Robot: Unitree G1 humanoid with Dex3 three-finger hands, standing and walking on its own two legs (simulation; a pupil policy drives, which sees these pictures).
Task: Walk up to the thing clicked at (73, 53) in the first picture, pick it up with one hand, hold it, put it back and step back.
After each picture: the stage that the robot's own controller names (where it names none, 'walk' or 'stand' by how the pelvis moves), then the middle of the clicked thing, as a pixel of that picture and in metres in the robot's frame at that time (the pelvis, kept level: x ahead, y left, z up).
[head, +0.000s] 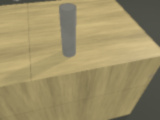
stand; (68, 32) +0.61 +0.08 +0.06
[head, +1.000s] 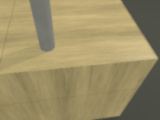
rise first; (43, 24) +0.57 +0.18 +0.10
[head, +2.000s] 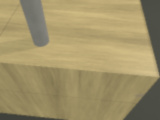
rise first; (35, 18) +0.57 +0.21 +0.10
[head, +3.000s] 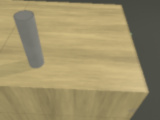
stand; (31, 42) +0.53 +0.22 +0.07
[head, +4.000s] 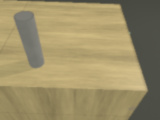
stand; (31, 42) +0.53 +0.22 +0.06
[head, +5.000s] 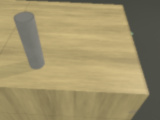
stand; (31, 43) +0.52 +0.22 +0.06
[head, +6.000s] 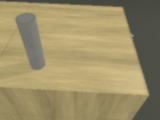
stand; (32, 44) +0.53 +0.22 +0.06
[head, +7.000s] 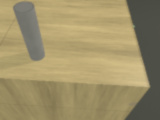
rise first; (31, 34) +0.54 +0.22 +0.06
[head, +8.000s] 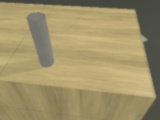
go down; (42, 42) +0.54 +0.22 +0.06
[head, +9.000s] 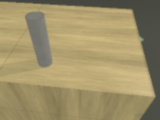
go down; (40, 42) +0.55 +0.20 +0.07
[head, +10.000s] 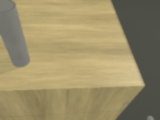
go down; (13, 38) +0.51 +0.21 +0.09
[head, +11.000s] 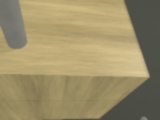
close in; (9, 15) +0.52 +0.20 +0.12
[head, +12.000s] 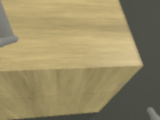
close; out of the picture +0.54 +0.22 +0.13
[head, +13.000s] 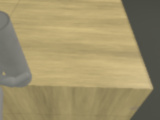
lift; (10, 56) +0.36 +0.21 +0.17
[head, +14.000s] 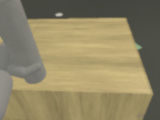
lift; (21, 45) +0.32 +0.17 +0.27
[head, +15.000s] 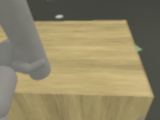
hold; (26, 41) +0.32 +0.15 +0.28
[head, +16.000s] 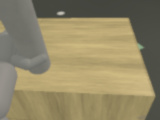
crouch; (26, 35) +0.31 +0.14 +0.30
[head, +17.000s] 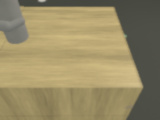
crouch; (4, 1) +0.46 +0.20 +0.30
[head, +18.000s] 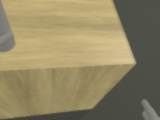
lower; out of the picture +0.51 +0.20 +0.12
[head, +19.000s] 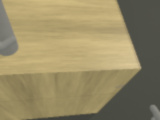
lower; out of the picture +0.50 +0.20 +0.13
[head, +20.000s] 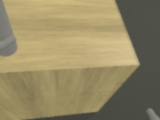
lower; out of the picture +0.50 +0.20 +0.13
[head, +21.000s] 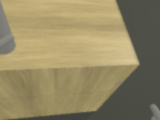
lower; out of the picture +0.50 +0.21 +0.13
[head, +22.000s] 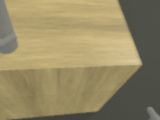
loosen; out of the picture +0.50 +0.20 +0.13
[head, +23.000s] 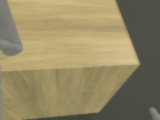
withdraw; (0, 21) +0.50 +0.19 +0.13
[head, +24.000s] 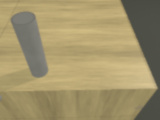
sink last; (33, 49) +0.46 +0.18 +0.10
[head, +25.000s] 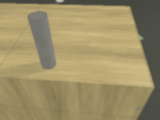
stand; (44, 43) +0.52 +0.20 +0.10
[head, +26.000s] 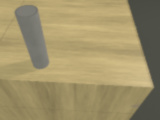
stand; (35, 41) +0.49 +0.19 +0.10
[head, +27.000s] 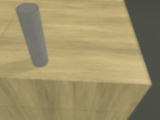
stand; (35, 39) +0.50 +0.19 +0.11
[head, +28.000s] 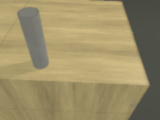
stand; (35, 41) +0.50 +0.19 +0.10
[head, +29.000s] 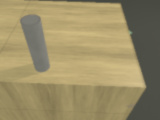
walk; (37, 46) +0.51 +0.19 +0.06
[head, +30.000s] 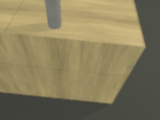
walk; (52, 3) +0.72 +0.15 +0.08
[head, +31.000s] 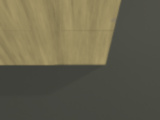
walk; out of the picture +1.04 +0.24 +0.09
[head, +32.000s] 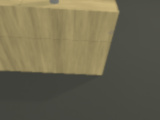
stand; out of the picture +1.10 +0.23 +0.08
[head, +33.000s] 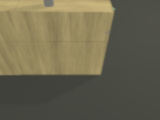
stand; out of the picture +1.09 +0.23 +0.06
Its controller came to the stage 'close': yes
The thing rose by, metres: 0.23
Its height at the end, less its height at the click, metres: +0.00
